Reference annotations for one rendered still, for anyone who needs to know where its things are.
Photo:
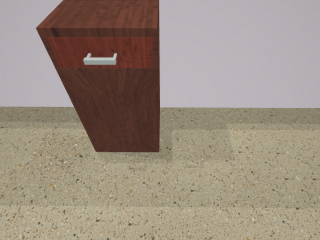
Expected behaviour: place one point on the drawer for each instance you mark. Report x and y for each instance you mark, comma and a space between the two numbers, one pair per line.
132, 52

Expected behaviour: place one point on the handle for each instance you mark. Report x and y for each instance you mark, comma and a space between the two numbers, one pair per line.
100, 60

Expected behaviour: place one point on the cabinet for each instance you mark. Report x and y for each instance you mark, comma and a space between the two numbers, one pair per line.
119, 107

